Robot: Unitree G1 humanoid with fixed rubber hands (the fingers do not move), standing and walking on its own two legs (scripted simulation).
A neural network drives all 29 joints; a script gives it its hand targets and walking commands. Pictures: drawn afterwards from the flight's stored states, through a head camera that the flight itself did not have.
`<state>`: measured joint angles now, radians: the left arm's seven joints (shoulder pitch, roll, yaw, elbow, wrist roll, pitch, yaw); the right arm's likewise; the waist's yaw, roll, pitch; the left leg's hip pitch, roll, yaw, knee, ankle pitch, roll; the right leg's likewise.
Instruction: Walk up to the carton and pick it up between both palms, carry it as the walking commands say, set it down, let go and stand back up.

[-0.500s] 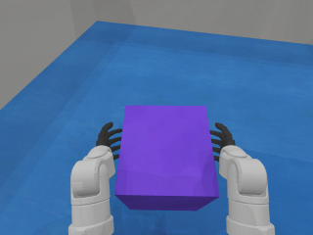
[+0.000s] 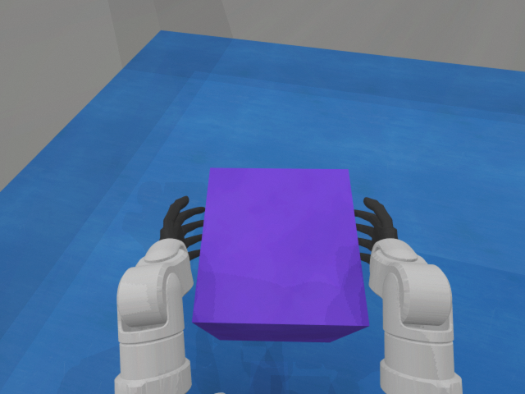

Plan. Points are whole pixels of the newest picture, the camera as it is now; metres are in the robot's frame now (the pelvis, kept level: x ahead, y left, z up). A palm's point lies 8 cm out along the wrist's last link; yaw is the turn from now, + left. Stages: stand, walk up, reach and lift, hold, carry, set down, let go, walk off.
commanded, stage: carry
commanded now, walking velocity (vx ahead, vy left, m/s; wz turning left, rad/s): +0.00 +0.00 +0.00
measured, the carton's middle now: (276, 264) +0.31 +0.00 +0.00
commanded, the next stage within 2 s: none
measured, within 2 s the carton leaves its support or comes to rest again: neither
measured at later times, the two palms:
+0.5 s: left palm (196, 165) +0.43 +0.12 +0.11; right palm (377, 168) +0.42 -0.17 +0.10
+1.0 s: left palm (206, 160) +0.47 +0.11 +0.08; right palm (372, 165) +0.45 -0.17 +0.08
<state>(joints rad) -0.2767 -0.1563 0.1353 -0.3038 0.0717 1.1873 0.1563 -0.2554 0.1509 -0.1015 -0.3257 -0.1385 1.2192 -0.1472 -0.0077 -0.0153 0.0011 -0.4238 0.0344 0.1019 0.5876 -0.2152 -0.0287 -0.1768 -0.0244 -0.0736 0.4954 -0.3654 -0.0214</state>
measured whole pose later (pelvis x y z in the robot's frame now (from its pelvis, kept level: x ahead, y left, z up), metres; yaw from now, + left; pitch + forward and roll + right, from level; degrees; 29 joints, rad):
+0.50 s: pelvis +0.13 -0.02 +0.01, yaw -1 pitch +8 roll +1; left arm -0.28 -0.16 0.14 -0.30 0.07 1.21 0.17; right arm -0.25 0.15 -0.10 -0.30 -0.14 1.23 -0.14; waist -0.01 -0.02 -0.13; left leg -0.30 0.04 0.10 0.53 -0.20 -0.01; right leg -0.30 -0.02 -0.07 0.53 -0.24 -0.01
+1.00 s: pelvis +0.17 -0.02 +0.00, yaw -1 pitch +7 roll +1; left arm -0.28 -0.16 0.13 -0.25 0.08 1.15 0.16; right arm -0.24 0.15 -0.10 -0.26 -0.14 1.18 -0.15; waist -0.01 -0.02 -0.06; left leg -0.33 0.03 0.10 0.59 -0.34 0.01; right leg -0.25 -0.01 -0.07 0.54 -0.34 -0.02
